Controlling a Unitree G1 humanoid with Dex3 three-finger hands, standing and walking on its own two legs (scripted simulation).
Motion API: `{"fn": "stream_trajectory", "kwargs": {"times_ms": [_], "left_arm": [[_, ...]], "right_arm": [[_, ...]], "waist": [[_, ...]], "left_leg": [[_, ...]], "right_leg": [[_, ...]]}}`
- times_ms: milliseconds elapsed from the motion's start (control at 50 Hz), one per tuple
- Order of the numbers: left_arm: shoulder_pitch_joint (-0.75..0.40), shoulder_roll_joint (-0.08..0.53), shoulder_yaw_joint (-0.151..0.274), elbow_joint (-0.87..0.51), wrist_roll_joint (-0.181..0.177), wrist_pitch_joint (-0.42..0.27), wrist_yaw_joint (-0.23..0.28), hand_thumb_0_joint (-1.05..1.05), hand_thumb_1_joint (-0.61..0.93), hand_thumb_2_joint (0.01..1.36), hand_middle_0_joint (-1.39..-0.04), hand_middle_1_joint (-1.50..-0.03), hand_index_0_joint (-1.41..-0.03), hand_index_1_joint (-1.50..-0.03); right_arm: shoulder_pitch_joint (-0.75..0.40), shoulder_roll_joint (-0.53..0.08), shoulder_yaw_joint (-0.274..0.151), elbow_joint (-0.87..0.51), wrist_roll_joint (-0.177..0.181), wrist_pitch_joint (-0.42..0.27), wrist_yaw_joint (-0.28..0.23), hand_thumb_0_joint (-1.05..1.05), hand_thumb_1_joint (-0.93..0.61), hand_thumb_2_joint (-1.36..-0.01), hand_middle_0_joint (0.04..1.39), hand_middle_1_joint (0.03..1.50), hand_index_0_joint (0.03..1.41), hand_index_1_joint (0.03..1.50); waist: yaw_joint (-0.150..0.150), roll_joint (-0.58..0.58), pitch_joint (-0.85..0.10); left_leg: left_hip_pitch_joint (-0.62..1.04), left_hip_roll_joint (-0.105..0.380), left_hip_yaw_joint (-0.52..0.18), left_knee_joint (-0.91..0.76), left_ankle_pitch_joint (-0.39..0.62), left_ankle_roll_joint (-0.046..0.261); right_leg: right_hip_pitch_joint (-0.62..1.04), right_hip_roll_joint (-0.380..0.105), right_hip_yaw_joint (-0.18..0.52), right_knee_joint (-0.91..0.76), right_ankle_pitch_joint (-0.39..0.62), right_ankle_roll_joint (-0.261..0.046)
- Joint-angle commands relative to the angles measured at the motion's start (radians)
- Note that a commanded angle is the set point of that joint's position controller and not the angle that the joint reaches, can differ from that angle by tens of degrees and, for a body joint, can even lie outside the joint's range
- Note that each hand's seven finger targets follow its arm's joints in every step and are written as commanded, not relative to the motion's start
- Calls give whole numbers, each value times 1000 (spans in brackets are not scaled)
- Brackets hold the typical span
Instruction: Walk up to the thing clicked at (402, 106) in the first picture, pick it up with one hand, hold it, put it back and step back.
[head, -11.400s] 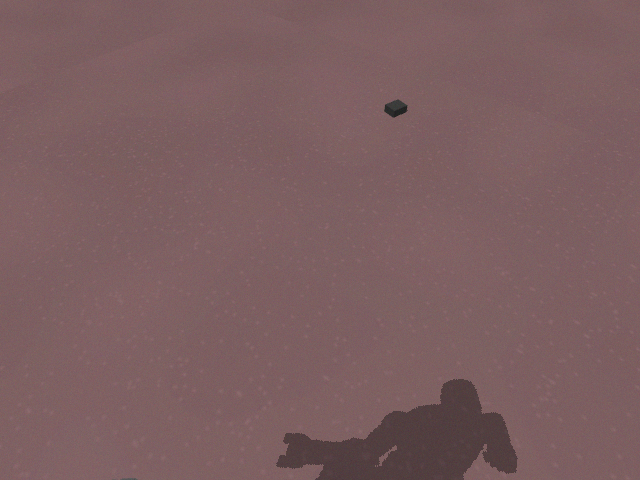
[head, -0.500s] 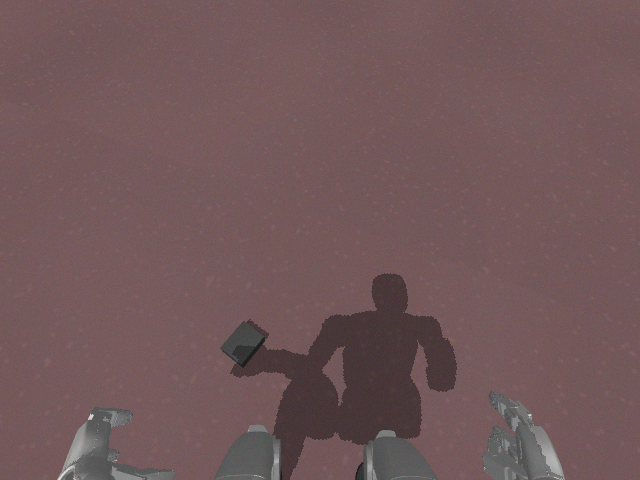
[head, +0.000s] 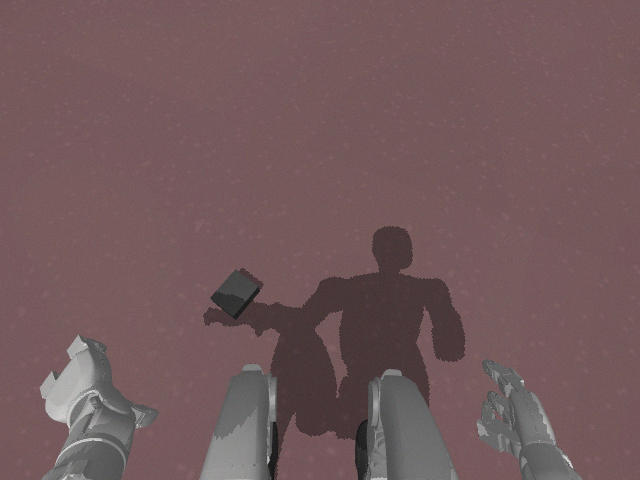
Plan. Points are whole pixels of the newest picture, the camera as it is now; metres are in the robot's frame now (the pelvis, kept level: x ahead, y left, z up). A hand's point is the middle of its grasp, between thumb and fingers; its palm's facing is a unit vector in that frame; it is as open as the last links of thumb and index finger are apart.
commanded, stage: rise first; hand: left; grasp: from above
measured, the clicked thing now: (235, 294) +0.47 +0.22 -0.58
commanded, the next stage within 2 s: approach in 1.66 s
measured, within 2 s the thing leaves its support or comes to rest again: neither
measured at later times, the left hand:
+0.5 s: hand (179, 325) +0.34 +0.28 -0.34, palm faces -0.12 -0.40 -0.91, open 13.9 cm
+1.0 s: hand (200, 301) +0.41 +0.27 -0.41, palm faces -0.15 -0.43 -0.89, open 14.0 cm
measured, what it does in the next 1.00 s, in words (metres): lowers itself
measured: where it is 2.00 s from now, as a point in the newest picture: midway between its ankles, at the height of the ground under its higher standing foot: outside the picture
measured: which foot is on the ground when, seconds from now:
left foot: down 0.00-1.00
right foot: down 0.00-1.00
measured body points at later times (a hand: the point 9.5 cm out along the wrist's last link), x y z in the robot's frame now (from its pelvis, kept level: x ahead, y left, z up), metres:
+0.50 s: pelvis -0.08 +0.00 -0.20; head +0.14 +0.02 +0.20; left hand +0.35 +0.30 -0.29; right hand -0.01 -0.26 -0.33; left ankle +0.03 +0.13 -0.57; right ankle +0.02 -0.12 -0.57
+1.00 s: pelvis -0.06 +0.00 -0.26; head +0.19 +0.00 +0.11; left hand +0.41 +0.28 -0.36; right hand -0.08 -0.26 -0.37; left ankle +0.03 +0.13 -0.57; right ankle +0.02 -0.12 -0.57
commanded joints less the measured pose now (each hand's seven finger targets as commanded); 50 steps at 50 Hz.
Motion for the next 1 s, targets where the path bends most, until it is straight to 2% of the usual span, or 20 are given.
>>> {"fn": "stream_trajectory", "kwargs": {"times_ms": [0,60,80,120,160,180,200,220,260,360,400,420,480,540,620,680,760,800,860,980], "left_arm": [[-308,203,32,22,102,12,169,0,-566,1042,-100,-978,-70,-1011],[-502,239,45,97,126,68,265,0,-601,1071,-91,-999,-58,-1036],[-549,277,68,137,136,88,293,0,-605,1077,-88,-1012,-56,-1049],[-657,286,73,208,127,113,333,0,-599,1076,-92,-1018,-61,-1053],[-696,343,116,279,109,129,355,0,-611,1105,-90,-1005,-50,-1050],[-723,342,124,310,93,138,360,0,-611,1105,-93,-996,-53,-1041],[-770,376,131,324,89,144,365,0,-611,1109,-103,-981,-57,-1031],[-797,361,129,360,74,153,366,0,-604,1095,-131,-947,-80,-1002],[-868,385,135,416,66,164,358,0,-586,1086,-162,-908,-106,-970],[-1018,422,140,512,69,165,340,0,-522,1042,-196,-861,-142,-920],[-1054,459,163,541,70,157,336,0,-509,1025,-181,-903,-141,-948],[-1105,463,167,519,72,150,333,0,-508,1025,-169,-914,-133,-954],[-1141,496,191,544,67,139,317,0,-552,1062,-119,-970,-87,-1007],[-1225,550,210,523,86,130,302,0,-554,1061,-117,-966,-85,-1002],[-1231,588,227,566,139,138,297,0,-590,1091,-92,-974,-53,-1016],[-1221,559,217,628,174,161,301,0,-597,1092,-93,-965,-53,-1010],[-1211,538,215,676,153,153,288,0,-582,1066,-91,-994,-63,-1025],[-1216,569,232,676,149,139,282,0,-559,1037,-102,-1006,-81,-1029],[-1221,618,250,649,163,125,274,0,-533,1005,-113,-1022,-103,-1034],[-1232,702,296,623,199,118,270,0,-509,971,-122,-1023,-119,-1028]], "right_arm": [[66,-158,-44,-20,-11,-39,10,0,-889,-893,201,300,201,300],[65,-169,-42,29,-31,-50,29,0,-894,-896,201,300,201,300],[66,-175,-41,45,-38,-51,36,0,-894,-896,201,300,201,300],[55,-168,-35,62,-58,-60,52,0,-895,-897,201,300,201,300],[34,-161,-29,81,-73,-67,72,0,-896,-898,201,300,201,300],[26,-156,-30,87,-83,-71,84,0,-895,-897,201,300,201,300],[18,-156,-26,91,-90,-73,97,0,-896,-898,201,300,201,300],[18,-152,-29,97,-97,-75,110,0,-898,-899,201,300,201,300],[-3,-151,-27,106,-107,-78,138,0,-896,-900,201,300,201,300],[41,-187,-37,170,-114,-92,191,0,-891,-898,201,300,201,300],[48,-195,-30,174,-111,-103,214,0,-891,-898,201,300,201,300],[76,-199,-37,185,-109,-111,221,0,-891,-897,201,300,201,300],[107,-216,-40,201,-101,-122,245,0,-888,-897,201,300,201,300],[146,-232,-34,214,-93,-131,262,0,-887,-896,201,300,201,300],[182,-262,-38,225,-87,-129,276,0,-888,-897,201,299,201,299],[207,-275,-37,229,-87,-127,288,0,-890,-897,201,299,201,299],[249,-268,-27,237,-93,-134,305,0,-891,-896,200,299,200,299],[269,-279,-28,235,-96,-138,314,0,-894,-897,200,299,200,299],[304,-265,-7,236,-103,-137,329,0,-901,-899,200,300,200,300],[315,-279,-2,212,-111,-135,345,0,-906,-900,200,300,200,300]], "waist": [[-26,46,-488],[-40,85,-581],[-38,96,-598],[-58,86,-622],[-45,82,-651],[-49,90,-656],[-45,107,-661],[-62,112,-648],[-73,122,-624],[-133,129,-569],[-146,137,-563],[-162,162,-567],[-180,195,-578],[-189,247,-593],[-181,310,-604],[-198,317,-556],[-236,253,-490],[-236,232,-494],[-239,198,-538],[-224,234,-594]], "left_leg": [[162,-28,12,1,361,15],[129,-20,10,78,354,6],[110,-18,12,105,342,4],[37,-16,21,163,278,9],[-28,-16,28,209,230,12],[-39,-12,29,232,208,12],[-71,-11,31,249,180,12],[-88,-9,26,268,161,11],[-145,-9,24,310,119,14],[-276,-9,7,393,14,20],[-302,-10,0,415,-28,21],[-304,-10,-6,427,-40,21],[-290,-5,-21,441,-67,17],[-257,2,-40,450,-72,15],[-253,5,-44,474,-31,7],[-268,6,-54,494,6,8],[-334,4,-57,543,38,19],[-390,0,-40,569,56,26],[-436,-4,-3,639,154,36],[-439,-2,11,678,173,42]], "right_leg": [[77,48,9,-32,383,-23],[13,44,1,36,390,-23],[-14,45,1,56,387,-21],[-62,44,2,76,343,-17],[-88,39,9,104,280,-12],[-111,37,9,116,248,-11],[-129,36,19,129,206,-12],[-159,37,12,145,179,-11],[-228,42,16,165,96,-11],[-363,59,-3,232,-27,-9],[-397,63,-12,271,-64,-9],[-427,60,-19,291,-56,-8],[-471,59,-38,347,-53,-11],[-535,54,-58,396,-23,-15],[-574,52,-72,458,41,-23],[-624,51,-82,493,84,-26],[-616,57,-86,507,110,-18],[-566,61,-80,505,125,-11],[-455,73,-72,511,217,-2],[-408,79,-71,537,245,-1]]}}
